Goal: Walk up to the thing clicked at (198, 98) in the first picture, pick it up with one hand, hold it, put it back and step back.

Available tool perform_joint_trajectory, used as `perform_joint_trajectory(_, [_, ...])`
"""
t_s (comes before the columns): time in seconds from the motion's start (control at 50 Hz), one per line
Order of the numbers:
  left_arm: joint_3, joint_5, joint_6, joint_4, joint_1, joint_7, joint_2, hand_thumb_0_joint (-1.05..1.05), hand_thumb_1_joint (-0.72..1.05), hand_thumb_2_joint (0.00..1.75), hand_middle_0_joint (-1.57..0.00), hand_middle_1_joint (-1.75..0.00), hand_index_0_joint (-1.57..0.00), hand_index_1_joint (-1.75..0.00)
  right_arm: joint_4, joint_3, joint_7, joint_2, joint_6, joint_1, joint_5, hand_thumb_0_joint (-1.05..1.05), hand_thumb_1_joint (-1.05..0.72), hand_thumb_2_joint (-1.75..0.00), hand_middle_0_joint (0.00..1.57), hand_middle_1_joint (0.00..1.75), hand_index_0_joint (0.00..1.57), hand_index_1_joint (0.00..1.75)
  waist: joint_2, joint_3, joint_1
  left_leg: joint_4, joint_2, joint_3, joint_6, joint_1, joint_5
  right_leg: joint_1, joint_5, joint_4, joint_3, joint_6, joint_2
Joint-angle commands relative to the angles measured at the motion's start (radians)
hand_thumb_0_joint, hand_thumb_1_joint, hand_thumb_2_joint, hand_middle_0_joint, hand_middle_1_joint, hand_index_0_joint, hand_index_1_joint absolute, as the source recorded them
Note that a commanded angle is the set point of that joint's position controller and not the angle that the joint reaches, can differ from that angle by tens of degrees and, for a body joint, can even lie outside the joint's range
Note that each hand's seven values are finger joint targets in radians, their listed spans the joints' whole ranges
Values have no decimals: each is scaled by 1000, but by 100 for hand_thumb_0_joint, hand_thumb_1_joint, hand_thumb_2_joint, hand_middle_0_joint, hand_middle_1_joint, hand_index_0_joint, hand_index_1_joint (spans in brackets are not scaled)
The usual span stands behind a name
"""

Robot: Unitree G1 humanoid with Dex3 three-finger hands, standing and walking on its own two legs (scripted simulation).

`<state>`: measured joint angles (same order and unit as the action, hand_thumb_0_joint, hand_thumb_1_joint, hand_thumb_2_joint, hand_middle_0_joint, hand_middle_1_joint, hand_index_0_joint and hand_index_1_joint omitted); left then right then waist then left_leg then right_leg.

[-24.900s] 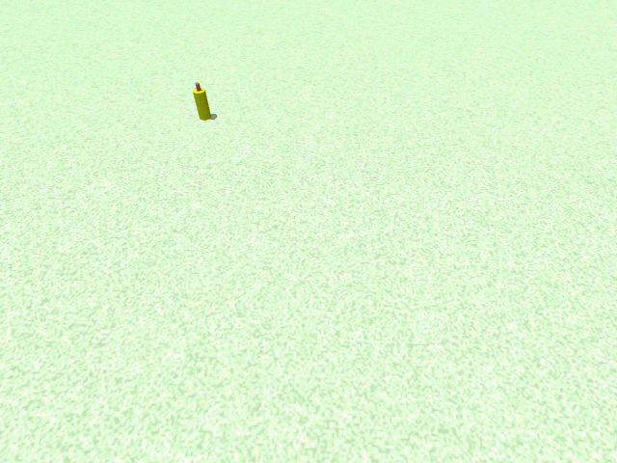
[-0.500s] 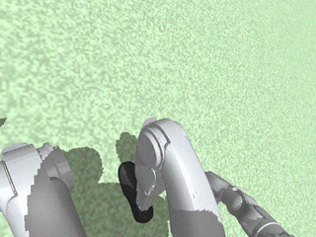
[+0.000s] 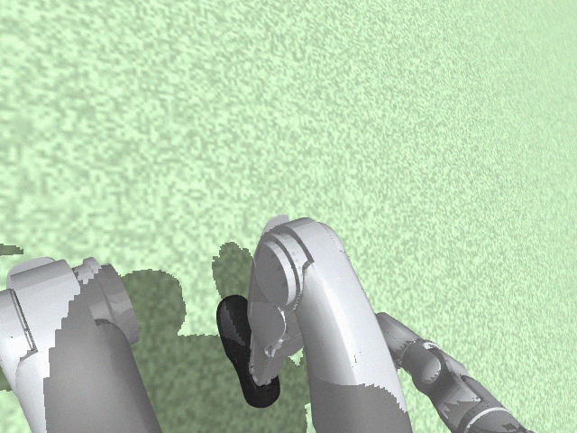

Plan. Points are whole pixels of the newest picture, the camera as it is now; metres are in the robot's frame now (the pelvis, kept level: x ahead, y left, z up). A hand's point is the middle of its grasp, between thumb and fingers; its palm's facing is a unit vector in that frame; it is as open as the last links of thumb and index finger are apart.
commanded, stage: withdraw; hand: left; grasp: from the side
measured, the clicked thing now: out of the picture +0.42 +0.32 -0.17
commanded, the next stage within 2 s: rise in 0.16 s
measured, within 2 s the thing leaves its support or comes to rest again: rests again in 0.10 s
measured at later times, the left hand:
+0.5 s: hand out of the picture +0.37 +0.42 -0.03, palm faces +0.42 -0.86 -0.29, open 17.4 cm
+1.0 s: hand out of the picture +0.25 +0.33 +0.16, palm faces +0.36 -0.81 -0.46, open 17.4 cm
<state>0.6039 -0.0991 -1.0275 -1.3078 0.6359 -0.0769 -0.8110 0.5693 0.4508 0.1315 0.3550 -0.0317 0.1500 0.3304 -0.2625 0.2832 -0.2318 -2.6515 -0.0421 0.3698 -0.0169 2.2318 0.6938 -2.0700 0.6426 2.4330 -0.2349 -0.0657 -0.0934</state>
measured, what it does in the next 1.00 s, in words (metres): rises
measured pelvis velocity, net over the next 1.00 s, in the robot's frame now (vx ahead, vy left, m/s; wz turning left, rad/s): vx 0.04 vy -0.02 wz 0.23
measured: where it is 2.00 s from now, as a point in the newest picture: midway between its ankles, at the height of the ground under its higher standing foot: (185, 407)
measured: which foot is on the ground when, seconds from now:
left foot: down 0.00-1.00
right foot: down 0.00-1.00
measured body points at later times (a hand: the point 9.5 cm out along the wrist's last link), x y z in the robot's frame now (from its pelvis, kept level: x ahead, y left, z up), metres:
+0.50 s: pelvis +0.01 -0.01 +0.05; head +0.19 +0.13 +0.43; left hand +0.34 +0.46 -0.01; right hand +0.18 -0.24 -0.04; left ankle +0.08 +0.13 -0.25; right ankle +0.13 -0.12 -0.25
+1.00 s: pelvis +0.04 -0.02 +0.25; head +0.20 +0.04 +0.67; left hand +0.23 +0.37 +0.19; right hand +0.28 -0.22 +0.14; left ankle +0.08 +0.13 -0.25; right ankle +0.13 -0.12 -0.25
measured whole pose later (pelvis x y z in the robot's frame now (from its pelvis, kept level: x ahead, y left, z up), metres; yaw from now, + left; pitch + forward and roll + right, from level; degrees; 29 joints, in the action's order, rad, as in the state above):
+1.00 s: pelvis +0.04 -0.02 +0.25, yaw +13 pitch +30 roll -3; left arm 0.27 0.03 0.03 -0.42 0.05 0.09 -0.42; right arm 0.53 -0.01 -0.07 0.24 -0.09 -0.08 -0.04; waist 0.00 -0.17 -0.03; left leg -1.74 -0.06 0.07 -0.03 1.65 0.62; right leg -1.59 0.65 1.72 -0.05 0.00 0.00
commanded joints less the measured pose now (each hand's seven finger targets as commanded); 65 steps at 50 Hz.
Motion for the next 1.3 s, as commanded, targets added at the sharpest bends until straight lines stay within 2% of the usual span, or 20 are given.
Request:
perform_joint_trajectory(0.0, [56, -17, -35, 296, 199, -21, -297, 0, -54, 6, -5, -3, -6, -3, -20, -148, -28, 355, -19, -66, -15, 0, -90, -90, 20, 30, 20, 30, 686, -698, -21, 375, -52, -123, -25, -491, -142, 252, -188, -168, -85, 88, -17])
perform_joint_trajectory(0.12, [16, -64, 108, 434, 169, -101, -228, 0, -58, 4, -4, -4, -6, -2, 4, -213, -41, 325, -27, -148, -79, 0, -89, -90, 20, 30, 20, 30, 685, -757, 16, 407, -40, -153, -14, -459, -146, 213, -192, -191, -51, 95, -6])
perform_joint_trajectory(0.16, [-48, -85, 168, 365, 128, -133, -119, 0, -59, 4, -4, -4, -5, -2, 17, -228, -43, 300, -26, -165, -108, 0, -89, -90, 20, 30, 20, 30, 597, -691, 2, 410, -33, -157, 2, -374, -70, 171, -133, -213, -44, 93, -2])
perform_joint_trajectory(0.26, [-34, -98, 230, 337, 164, -168, -119, 0, -51, 5, -4, 0, -3, 0, 12, -260, -50, 286, -20, -195, -146, 0, -82, -89, 20, 30, 20, 30, 483, -676, 13, 417, -26, -157, 19, -327, -22, 144, -86, -242, -33, 91, 2])
perform_joint_trajectory(0.28, [56, 61, 288, 388, 164, -117, -387, 0, -49, 5, -6, -5, -6, -5, 40, -316, -58, 261, -34, -224, -181, 0, -90, -91, 20, 30, 20, 30, 593, -803, 121, 476, -21, -196, 11, -459, -83, 149, -97, -267, -4, 101, 12])
perform_joint_trajectory(0.32, [-27, 60, 349, 432, 219, -107, -232, 0, -50, 7, -6, -6, -5, -6, 14, -334, -54, 244, -51, -243, -199, 0, -90, -91, 20, 30, 20, 30, 656, -857, 79, 514, -26, -198, 1, -515, -110, 125, -113, -268, 7, 108, 15])
perform_joint_trajectory(0.34, [-25, 74, 376, 442, 199, -99, -222, 0, -52, 7, -7, -6, -6, -7, 13, -353, -52, 249, -57, -248, -209, 0, -92, -91, 20, 30, 20, 30, 665, -854, 84, 538, -28, -198, 0, -533, -91, 94, -100, -271, 7, 110, 20])
perform_joint_trajectory(0.4, [53, 121, 468, 527, 184, -56, -363, 0, -55, 8, -8, -8, -7, -8, 29, -384, -61, 233, -74, -293, -235, 0, -96, -92, 20, 30, 20, 30, 695, -922, 137, 563, -22, -226, 5, -565, -117, 109, -95, -290, 35, 114, 26])
perform_joint_trajectory(0.42, [44, 132, 497, 575, 184, -47, -360, 0, -47, 11, -6, -7, -6, -7, 25, -395, -62, 219, -81, -306, -242, 0, -90, -90, 20, 30, 20, 30, 706, -966, 138, 573, -20, -236, 6, -585, -133, 135, -107, -302, 46, 115, 27])
perform_joint_trajectory(0.52, [-16, 149, 653, 610, -8, -6, -212, 0, -54, 6, -5, -6, -5, -6, 3, -459, -82, 177, -101, -314, -291, 0, -90, -90, 20, 30, 20, 30, 595, -949, 173, 666, -8, -262, 23, -562, -70, 141, -50, -399, 81, 117, 33])
perform_joint_trajectory(0.62, [-131, 145, 797, 780, -166, 39, -50, 0, -55, 6, -5, -6, -5, -6, -51, -511, -99, 155, -105, -319, -336, 0, -89, -90, 20, 30, 20, 30, 467, -991, 170, 792, -7, -261, 37, -623, -24, 242, -21, -545, 110, 108, 42])
perform_joint_trajectory(0.72, [-135, 134, 899, 1020, -283, 104, -57, 0, -54, 6, -5, -5, -5, -6, -100, -525, -136, 125, -96, -318, -365, 0, -89, -90, 20, 30, 20, 30, 405, -1056, 210, 928, -6, -275, 43, -740, -10, 431, -4, -701, 158, 99, 54])
perform_joint_trajectory(0.9, [-200, 123, 1000, 1112, -447, 193, 72, 0, -55, 6, -5, -5, -5, -5, -121, -519, -213, 53, -37, -320, -371, 0, -89, -90, 20, 30, 20, 30, 370, -985, 212, 1114, 7, -338, 46, -950, -155, 758, -100, -980, 229, 87, 72])
perform_joint_trajectory(0.92, [-244, 123, 1017, 1037, -511, 194, 144, 0, -56, 5, -5, -5, -5, -5, -130, -518, -219, 47, -27, -313, -370, 0, -89, -90, 20, 30, 20, 30, 350, -941, 195, 1140, 8, -341, 47, -967, -161, 782, -106, -1015, 233, 85, 73])
perform_joint_trajectory(1.02, [-329, 115, 1066, 1007, -618, 219, 264, 0, -56, 5, -5, -5, -5, -5, -128, -507, -242, 28, 13, -342, -370, 0, -89, -90, 20, 30, 20, 30, 322, -866, 187, 1266, 10, -347, 44, -1118, -277, 949, -231, -1138, 220, 82, 79])
perform_joint_trajectory(1.06, [-325, 108, 1077, 1106, -599, 232, 245, 0, -55, 6, -5, -5, -5, -5, -128, -505, -251, 21, 23, -359, -370, 0, -89, -90, 20, 30, 20, 30, 338, -878, 202, 1312, 13, -351, 42, -1189, -338, 1033, -294, -1188, 227, 80, 85])
perform_joint_trajectory(1.16, [-402, 106, 1138, 1081, -724, 255, 344, 0, -57, 4, -5, -5, -5, -5, -147, -496, -270, 10, 50, -359, -371, 0, -89, -90, 20, 30, 20, 30, 336, -786, 190, 1462, 15, -354, 34, -1338, -388, 1172, -339, -1317, 203, 82, 82])
perform_joint_trajectory(1.18, [-386, 101, 1142, 1186, -702, 262, 308, 0, -56, 5, -5, -5, -5, -5, -149, -495, -275, 7, 53, -365, -370, 0, -89, -90, 20, 30, 20, 30, 360, -791, 210, 1494, 16, -354, 32, -1377, -391, 1203, -338, -1341, 202, 83, 83])
perform_joint_trajectory(1.26, [-447, 95, 1186, 1233, -834, 273, 383, 0, -56, 5, -5, -5, -5, -5, -162, -487, -295, -9, 66, -386, -370, 0, -90, -90, 20, 30, 20, 30, 363, -722, 201, 1595, 20, -359, 24, -1501, -460, 1311, -400, -1434, 194, 80, 81])
perform_joint_trajectory(1.28, [-494, 94, 1203, 1194, -902, 270, 440, 0, -57, 5, -5, -5, -5, -5, -171, -483, -299, -13, 71, -378, -368, 0, -90, -90, 20, 30, 20, 30, 338, -689, 192, 1616, 19, -359, 24, -1516, -473, 1328, -416, -1453, 187, 78, 78])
